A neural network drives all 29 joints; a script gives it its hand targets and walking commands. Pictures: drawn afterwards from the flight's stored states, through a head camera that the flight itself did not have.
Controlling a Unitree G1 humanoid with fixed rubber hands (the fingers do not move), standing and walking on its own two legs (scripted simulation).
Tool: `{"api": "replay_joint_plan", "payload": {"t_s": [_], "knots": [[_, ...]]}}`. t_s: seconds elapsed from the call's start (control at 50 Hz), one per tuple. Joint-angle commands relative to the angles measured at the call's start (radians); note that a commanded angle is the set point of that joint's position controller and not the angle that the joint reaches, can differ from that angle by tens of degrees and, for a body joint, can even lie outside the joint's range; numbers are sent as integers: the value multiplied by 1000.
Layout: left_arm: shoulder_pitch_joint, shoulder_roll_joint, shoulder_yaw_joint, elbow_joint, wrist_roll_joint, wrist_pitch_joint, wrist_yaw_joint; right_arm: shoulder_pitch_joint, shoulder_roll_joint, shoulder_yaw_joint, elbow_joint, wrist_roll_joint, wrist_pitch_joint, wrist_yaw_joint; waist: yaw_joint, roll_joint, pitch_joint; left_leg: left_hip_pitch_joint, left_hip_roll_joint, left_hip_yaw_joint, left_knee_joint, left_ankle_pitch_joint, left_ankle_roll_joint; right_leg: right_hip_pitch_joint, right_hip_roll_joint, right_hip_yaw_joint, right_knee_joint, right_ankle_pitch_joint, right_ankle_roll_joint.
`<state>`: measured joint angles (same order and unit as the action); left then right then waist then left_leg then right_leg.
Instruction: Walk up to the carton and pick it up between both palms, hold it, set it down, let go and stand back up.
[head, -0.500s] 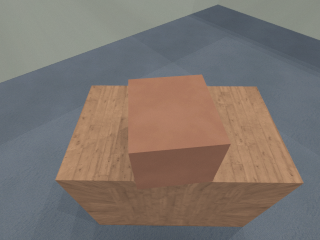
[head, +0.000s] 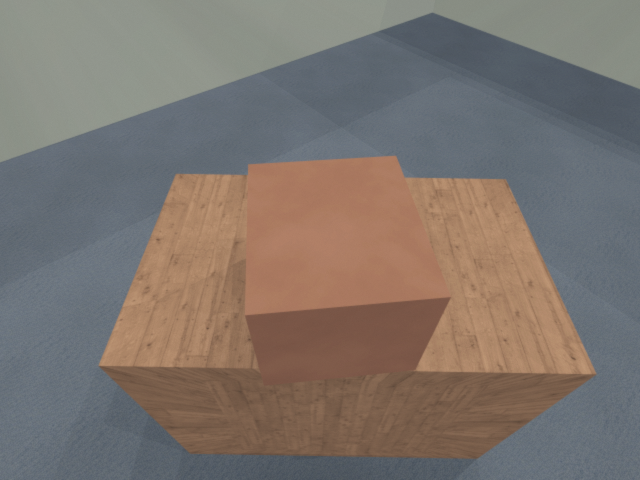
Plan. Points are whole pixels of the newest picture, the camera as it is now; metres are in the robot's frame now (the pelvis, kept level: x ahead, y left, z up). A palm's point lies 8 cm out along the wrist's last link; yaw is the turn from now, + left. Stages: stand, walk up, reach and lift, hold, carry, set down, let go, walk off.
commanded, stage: walk up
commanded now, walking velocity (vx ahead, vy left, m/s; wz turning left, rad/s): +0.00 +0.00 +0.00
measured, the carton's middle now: (331, 267) +0.44 -0.01 -0.04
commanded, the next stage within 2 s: stand in 1.32 s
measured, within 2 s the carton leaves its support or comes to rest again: neither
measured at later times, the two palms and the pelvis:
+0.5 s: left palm out of the picture -0.03 +0.17 -0.15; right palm out of the picture -0.03 -0.20 -0.16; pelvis +0.01 -0.01 +0.00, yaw +0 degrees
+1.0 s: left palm out of the picture -0.02 +0.16 -0.15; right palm out of the picture -0.02 -0.21 -0.16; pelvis +0.02 -0.03 +0.00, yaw +0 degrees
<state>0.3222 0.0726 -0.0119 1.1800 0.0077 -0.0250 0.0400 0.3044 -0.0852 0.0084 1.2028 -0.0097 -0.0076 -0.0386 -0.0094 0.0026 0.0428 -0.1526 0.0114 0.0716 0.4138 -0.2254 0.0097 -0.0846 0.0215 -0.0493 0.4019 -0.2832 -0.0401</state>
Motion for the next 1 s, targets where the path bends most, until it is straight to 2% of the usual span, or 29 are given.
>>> {"api": "replay_joint_plan", "payload": {"t_s": [0.0, 0.98], "knots": [[104, 74, 9, -4, 0, -9, 5, 90, -69, -11, -3, 1, -5, -5, 2, -6, 79, 9, 95, -95, -62, 156, 21, -104, -120, 114, -104, 212, -17], [135, 85, 13, -29, 1, -15, 15, 78, -47, -24, 0, 4, 8, -14, 10, -9, 71, 7, 98, -53, -23, 168, -21, -56, -127, 120, -94, 413, -14]]}}
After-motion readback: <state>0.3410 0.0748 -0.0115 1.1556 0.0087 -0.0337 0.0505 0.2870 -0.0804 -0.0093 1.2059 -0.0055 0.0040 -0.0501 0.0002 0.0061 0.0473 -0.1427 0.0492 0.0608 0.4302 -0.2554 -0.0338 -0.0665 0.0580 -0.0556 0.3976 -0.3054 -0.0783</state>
